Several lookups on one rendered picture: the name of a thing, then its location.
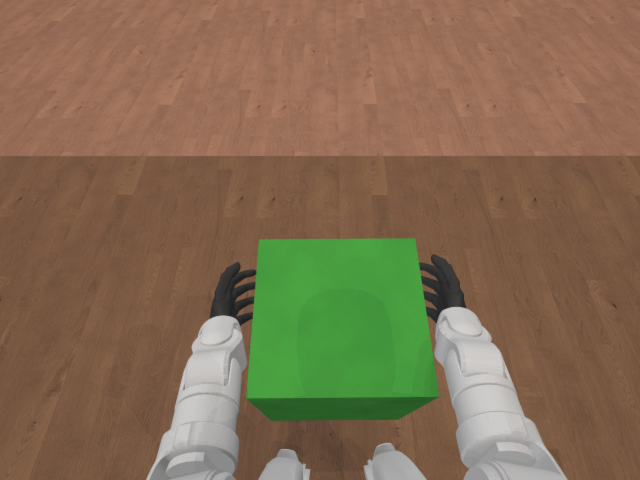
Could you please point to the right robot forearm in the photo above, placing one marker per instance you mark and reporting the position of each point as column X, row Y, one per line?
column 491, row 422

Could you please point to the robot right hand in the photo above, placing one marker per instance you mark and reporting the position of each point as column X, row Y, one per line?
column 447, row 287

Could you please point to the robot shin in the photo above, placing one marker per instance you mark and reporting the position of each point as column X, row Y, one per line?
column 287, row 453
column 386, row 447

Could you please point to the left robot forearm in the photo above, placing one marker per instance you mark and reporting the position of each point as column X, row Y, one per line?
column 203, row 435

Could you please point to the robot left shin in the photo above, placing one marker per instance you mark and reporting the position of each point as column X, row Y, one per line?
column 287, row 453

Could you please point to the carton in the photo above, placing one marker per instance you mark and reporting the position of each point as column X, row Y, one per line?
column 339, row 331

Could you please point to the robot right shin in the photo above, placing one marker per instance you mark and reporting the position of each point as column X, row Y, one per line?
column 386, row 447

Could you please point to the robot left hand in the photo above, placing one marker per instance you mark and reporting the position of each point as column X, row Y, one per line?
column 224, row 303

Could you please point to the right robot upper arm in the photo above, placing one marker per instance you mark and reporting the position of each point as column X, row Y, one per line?
column 497, row 470

